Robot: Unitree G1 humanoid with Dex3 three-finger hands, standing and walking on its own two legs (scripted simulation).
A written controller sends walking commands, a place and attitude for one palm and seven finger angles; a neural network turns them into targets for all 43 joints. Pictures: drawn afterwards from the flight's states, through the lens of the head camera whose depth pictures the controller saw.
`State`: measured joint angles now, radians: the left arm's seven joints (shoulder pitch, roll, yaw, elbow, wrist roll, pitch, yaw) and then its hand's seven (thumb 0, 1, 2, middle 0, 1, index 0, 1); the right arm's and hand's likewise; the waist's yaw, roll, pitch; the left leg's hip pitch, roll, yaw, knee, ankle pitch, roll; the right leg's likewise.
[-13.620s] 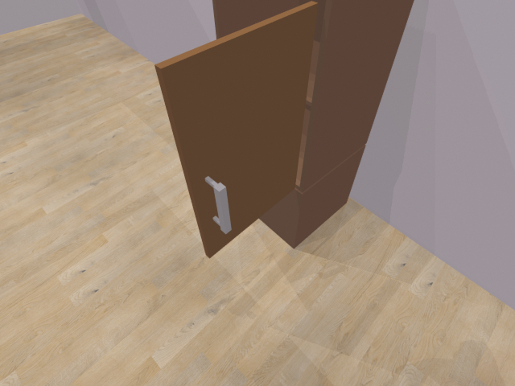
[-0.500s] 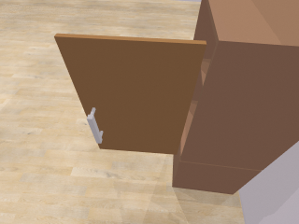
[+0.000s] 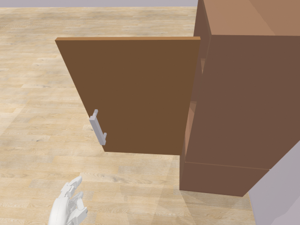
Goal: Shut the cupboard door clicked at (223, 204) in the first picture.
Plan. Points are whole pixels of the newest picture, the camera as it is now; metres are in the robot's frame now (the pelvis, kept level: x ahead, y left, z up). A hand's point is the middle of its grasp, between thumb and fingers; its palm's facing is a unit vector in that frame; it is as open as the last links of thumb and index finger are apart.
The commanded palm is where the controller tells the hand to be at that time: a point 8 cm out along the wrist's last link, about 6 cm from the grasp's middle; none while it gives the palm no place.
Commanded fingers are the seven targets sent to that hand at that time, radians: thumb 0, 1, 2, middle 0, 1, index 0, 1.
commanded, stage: raise the hand and make a fist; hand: left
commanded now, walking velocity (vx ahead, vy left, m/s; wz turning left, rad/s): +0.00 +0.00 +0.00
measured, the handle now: (99, 127) +0.50 +0.23 -0.10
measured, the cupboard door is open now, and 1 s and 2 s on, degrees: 92 92 92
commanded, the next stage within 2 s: bring the fist close to the handle in 1.74 s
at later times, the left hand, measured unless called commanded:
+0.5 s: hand (96, 223) +0.15 +0.15 -0.05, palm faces -0.15 -0.99 -0.03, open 4.9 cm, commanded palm +0.13 +0.22 -0.06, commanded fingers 0.00 0.90 0.90 -0.82 -0.98 -0.82 -0.98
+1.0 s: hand (87, 216) +0.17 +0.18 -0.07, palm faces -0.09 -1.00 -0.01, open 3.1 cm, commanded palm +0.15 +0.24 -0.06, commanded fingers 0.00 0.90 0.90 -1.28 -1.48 -1.28 -1.48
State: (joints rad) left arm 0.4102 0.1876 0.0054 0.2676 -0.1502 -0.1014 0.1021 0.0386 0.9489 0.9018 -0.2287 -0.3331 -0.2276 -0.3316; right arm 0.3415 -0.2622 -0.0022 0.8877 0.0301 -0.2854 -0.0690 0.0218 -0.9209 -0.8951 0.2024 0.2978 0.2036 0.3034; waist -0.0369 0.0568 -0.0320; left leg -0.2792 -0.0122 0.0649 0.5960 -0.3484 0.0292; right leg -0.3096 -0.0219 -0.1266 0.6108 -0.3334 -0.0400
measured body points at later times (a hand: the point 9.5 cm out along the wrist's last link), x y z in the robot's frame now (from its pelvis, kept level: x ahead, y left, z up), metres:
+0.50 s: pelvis -0.07 +0.00 -0.12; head +0.01 +0.00 +0.33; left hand +0.15 +0.20 -0.05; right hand +0.15 -0.21 -0.19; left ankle -0.02 +0.10 -0.73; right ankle -0.01 -0.09 -0.73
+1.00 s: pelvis -0.05 +0.02 -0.11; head +0.04 +0.04 +0.33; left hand +0.17 +0.24 -0.06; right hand +0.14 -0.23 -0.17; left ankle -0.02 +0.10 -0.73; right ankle -0.01 -0.09 -0.73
